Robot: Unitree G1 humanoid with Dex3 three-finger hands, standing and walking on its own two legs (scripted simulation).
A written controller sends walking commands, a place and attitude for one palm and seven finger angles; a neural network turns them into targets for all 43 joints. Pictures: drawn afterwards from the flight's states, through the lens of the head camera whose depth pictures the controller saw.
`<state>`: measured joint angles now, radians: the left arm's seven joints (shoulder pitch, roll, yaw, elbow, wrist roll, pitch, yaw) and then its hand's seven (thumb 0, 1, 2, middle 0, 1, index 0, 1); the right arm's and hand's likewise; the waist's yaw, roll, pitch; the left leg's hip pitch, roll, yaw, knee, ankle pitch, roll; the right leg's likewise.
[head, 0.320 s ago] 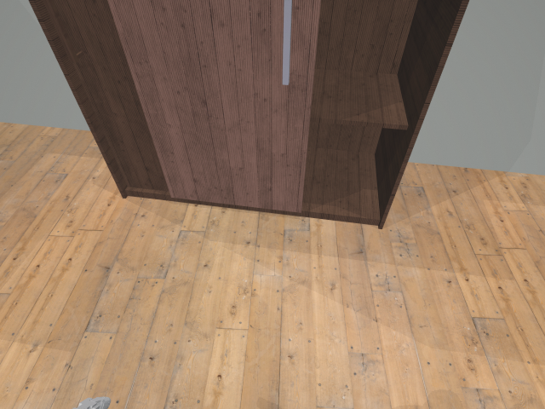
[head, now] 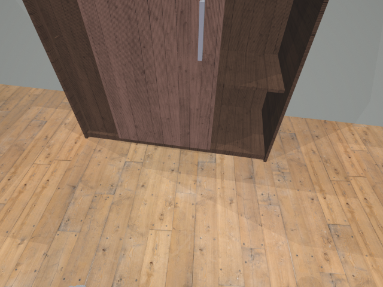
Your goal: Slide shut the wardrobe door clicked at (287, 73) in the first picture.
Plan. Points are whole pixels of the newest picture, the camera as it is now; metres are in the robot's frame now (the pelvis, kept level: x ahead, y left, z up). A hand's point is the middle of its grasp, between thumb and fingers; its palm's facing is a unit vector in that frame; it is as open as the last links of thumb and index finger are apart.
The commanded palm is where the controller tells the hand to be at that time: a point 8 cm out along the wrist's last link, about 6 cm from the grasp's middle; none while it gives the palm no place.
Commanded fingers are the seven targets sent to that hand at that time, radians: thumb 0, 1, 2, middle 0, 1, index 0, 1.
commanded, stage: stand and wait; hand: left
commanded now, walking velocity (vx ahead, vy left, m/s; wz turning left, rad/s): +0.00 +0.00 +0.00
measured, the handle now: (201, 31) +1.10 +0.02 +0.08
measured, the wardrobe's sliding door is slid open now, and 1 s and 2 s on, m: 0.38 0.38 0.38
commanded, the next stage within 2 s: look at it before walking up in 0.60 s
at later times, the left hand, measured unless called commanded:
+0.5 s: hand out of the picture +0.07 +0.25 -0.15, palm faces -0.03 -0.94 -0.34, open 7.3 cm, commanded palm none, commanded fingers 0.00 0.90 0.90 -0.20 -0.30 -0.20 -0.30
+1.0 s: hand out of the picture +0.08 +0.25 -0.15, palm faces -0.02 -0.94 -0.34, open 7.3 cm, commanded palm none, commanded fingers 0.00 0.90 0.90 -0.20 -0.30 -0.20 -0.30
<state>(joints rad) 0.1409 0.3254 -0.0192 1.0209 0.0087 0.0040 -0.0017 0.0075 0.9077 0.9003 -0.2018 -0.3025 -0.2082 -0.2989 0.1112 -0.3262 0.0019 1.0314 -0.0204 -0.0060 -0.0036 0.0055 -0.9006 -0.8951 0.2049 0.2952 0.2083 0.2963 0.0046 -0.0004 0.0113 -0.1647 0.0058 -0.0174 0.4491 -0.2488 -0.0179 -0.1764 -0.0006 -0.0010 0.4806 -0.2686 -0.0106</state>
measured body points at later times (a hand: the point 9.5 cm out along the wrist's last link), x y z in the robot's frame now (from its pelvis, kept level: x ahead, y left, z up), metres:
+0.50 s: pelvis -0.01 +0.00 +0.00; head -0.01 +0.00 +0.45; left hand +0.07 +0.30 -0.13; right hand +0.06 -0.30 -0.13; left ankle +0.00 +0.13 -0.74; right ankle +0.00 -0.11 -0.74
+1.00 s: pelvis +0.00 +0.00 +0.01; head +0.00 +0.00 +0.45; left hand +0.08 +0.30 -0.12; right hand +0.08 -0.30 -0.13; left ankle +0.00 +0.13 -0.74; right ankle +0.00 -0.11 -0.74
